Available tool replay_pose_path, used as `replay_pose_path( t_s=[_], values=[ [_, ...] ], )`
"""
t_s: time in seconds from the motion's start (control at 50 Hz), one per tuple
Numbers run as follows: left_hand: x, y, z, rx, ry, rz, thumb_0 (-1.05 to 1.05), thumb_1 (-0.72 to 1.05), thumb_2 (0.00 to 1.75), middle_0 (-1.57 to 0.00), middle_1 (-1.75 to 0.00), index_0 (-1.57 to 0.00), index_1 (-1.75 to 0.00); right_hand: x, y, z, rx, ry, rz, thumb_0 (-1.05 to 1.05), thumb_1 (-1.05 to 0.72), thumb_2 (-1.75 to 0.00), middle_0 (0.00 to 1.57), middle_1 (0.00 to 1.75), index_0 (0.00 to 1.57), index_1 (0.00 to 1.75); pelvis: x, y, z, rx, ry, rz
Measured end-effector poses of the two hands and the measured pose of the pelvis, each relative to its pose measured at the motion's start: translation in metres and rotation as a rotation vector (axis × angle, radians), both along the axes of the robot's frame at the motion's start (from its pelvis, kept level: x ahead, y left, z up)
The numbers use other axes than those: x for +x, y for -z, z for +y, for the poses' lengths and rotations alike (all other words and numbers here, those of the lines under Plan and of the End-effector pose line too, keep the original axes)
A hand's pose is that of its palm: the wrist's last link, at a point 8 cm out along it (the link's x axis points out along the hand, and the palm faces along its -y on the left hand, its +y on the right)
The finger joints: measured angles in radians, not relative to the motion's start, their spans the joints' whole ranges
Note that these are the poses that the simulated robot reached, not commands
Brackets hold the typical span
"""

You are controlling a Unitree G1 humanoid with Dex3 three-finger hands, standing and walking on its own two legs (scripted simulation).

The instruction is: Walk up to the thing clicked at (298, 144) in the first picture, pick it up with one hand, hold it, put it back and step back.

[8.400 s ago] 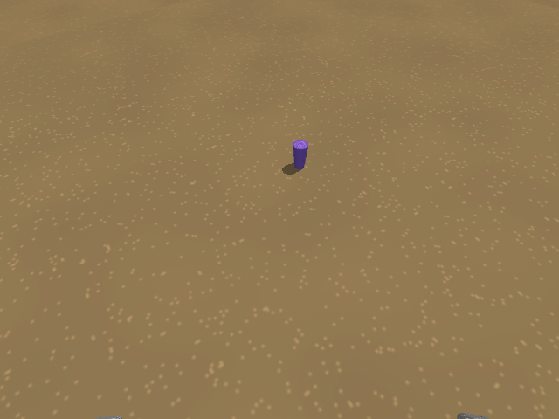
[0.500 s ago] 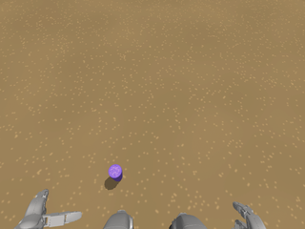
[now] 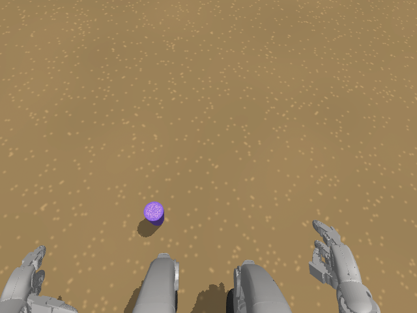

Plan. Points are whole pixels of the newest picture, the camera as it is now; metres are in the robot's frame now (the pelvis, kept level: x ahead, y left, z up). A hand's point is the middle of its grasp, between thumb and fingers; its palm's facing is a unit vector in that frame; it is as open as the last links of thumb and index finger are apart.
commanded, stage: go down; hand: left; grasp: from the side
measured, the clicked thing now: (155, 215) +0.41 +0.19 -0.60
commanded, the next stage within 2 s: none
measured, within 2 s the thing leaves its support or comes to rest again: neither
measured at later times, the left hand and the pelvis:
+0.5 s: hand (65, 236) +0.26 +0.35 -0.21, palm faces +0.18 -0.96 -0.22, open 17.4 cm; pelvis -0.04 +0.00 -0.14, yaw -3 degrees
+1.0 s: hand (68, 221) +0.31 +0.37 -0.25, palm faces +0.16 -0.98 -0.15, open 17.2 cm; pelvis -0.06 +0.00 -0.23, yaw -5 degrees
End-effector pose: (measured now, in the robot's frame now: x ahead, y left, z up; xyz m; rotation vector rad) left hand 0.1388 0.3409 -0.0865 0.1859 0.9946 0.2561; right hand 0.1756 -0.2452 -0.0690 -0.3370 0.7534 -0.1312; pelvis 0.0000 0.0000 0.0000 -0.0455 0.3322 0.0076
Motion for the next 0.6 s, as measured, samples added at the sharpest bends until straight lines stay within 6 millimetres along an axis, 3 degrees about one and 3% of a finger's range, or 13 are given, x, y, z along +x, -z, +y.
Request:
replay_pose_path(
  t_s=[0.1,0.34,0.6],
  values=[
    [0.013,0.024,0.014,-0.008,0.002,-0.088,-0.01,-0.57,0.00,-0.09,-0.03,-0.10,-0.04,-0.001,0.029,-0.003,-0.020,-0.032,0.003,0.01,-0.93,-0.91,0.21,0.30,0.20,0.30,-0.008,0.028,0.000,-0.003,0.001,0.064],
    [0.091,0.084,0.033,-0.007,0.100,-0.388,-0.01,-0.58,0.06,-0.07,-0.10,-0.07,-0.11,-0.034,0.136,-0.016,-0.049,-0.032,0.157,0.01,-0.92,-0.90,0.21,0.30,0.20,0.30,-0.030,0.114,-0.001,-0.013,0.027,0.192],
    [0.101,0.113,0.060,0.014,0.068,-0.520,-0.01,-0.53,0.10,-0.06,-0.12,-0.06,-0.13,-0.082,0.199,-0.026,-0.052,-0.022,0.274,0.01,-0.91,-0.90,0.21,0.30,0.20,0.30,-0.055,0.166,-0.005,-0.018,0.042,0.222]
  ],
)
